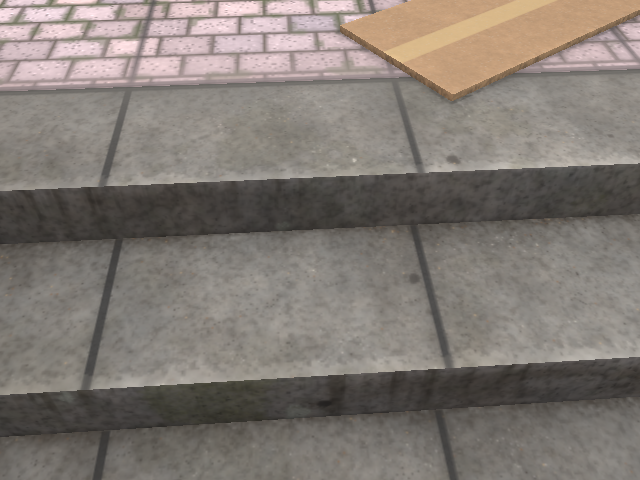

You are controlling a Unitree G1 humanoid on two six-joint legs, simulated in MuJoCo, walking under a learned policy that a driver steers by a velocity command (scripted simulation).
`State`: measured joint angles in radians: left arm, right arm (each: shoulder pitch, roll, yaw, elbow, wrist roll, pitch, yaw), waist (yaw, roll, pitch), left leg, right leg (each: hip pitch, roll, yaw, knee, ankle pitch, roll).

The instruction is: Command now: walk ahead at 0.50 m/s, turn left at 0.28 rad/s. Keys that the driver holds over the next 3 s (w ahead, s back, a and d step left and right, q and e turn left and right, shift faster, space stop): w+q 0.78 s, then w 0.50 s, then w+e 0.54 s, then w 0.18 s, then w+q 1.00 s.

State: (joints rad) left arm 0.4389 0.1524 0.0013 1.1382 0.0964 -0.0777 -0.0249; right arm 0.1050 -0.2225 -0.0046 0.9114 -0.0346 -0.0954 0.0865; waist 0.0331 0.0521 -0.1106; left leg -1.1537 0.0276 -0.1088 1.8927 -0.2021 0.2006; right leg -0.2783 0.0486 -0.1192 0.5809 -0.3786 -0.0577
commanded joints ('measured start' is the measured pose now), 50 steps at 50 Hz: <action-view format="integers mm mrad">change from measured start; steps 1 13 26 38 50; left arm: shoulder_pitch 74 168 -282 -718 -264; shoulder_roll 12 185 118 65 -69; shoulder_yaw -19 14 5 -52 -34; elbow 2 -107 -333 -592 -158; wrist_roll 55 32 -36 -53 -31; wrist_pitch -25 -80 -14 48 -16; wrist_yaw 4 -51 -13 -16 40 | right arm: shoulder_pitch -111 79 103 300 91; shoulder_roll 32 -92 -30 -142 60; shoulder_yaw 33 3 -15 -19 -7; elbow -97 -154 45 29 -29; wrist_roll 12 58 -38 15 -3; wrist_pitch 10 25 -51 -54 2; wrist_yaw -23 0 -60 2 -19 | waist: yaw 20 -123 33 -7 -63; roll -57 -86 -30 78 -62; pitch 118 -234 -19 89 17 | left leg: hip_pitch -370 1113 592 596 48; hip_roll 26 -77 -25 147 -41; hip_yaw -60 -16 -142 -290 -127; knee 130 -744 -1488 -1686 -77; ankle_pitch -86 160 185 715 110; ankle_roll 69 92 40 82 31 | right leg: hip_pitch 252 -153 -652 -293 -162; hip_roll -313 -255 -85 -25 -273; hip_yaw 198 -54 171 -47 404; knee -272 99 1124 723 -181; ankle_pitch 236 1330 290 80 66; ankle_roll -169 -45 0 48 -180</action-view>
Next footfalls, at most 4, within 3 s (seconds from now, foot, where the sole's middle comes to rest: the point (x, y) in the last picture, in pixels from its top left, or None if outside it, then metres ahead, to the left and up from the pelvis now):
0.22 left None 0.34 0.17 -0.61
0.78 right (298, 324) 0.73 0.10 -0.46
1.34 left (151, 289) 0.81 0.40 -0.46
1.74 right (202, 132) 1.14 0.33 -0.31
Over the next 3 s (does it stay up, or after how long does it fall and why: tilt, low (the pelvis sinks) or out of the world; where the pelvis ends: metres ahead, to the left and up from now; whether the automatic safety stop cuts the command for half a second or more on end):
stays up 1.59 0.66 0.46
